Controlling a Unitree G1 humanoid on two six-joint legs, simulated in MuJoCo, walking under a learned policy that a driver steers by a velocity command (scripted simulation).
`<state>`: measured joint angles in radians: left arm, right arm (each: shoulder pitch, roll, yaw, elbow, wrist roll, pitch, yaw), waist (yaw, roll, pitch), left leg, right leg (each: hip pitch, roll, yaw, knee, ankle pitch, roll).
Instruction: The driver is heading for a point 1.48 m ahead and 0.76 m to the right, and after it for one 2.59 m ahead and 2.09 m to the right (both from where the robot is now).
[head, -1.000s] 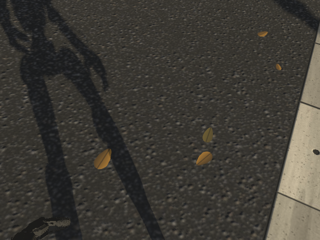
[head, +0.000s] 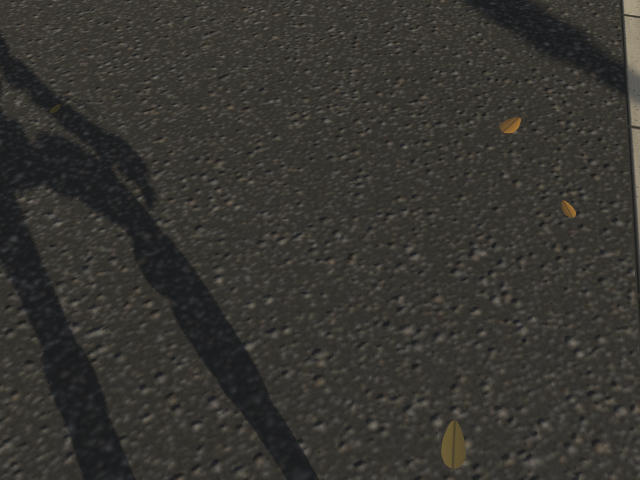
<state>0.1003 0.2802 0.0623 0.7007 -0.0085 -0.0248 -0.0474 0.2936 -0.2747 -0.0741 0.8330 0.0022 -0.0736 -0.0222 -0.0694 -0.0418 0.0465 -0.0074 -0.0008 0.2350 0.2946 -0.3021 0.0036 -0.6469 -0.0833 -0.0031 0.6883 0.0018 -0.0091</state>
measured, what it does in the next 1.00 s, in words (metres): walks ahead, turning right: right foot, then left foot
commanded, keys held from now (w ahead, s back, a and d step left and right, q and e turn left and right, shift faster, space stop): e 1.00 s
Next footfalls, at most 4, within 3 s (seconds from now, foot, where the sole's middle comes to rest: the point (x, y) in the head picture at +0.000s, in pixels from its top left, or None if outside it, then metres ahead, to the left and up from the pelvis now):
0.08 right None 0.21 -0.11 -0.78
0.56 left None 0.24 0.11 -0.78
0.98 right None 0.08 -0.11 -0.77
1.44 left None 0.28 0.01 -0.78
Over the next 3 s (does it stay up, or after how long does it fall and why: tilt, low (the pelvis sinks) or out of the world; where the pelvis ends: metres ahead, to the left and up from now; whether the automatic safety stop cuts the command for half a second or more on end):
stays up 0.78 -0.61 -0.01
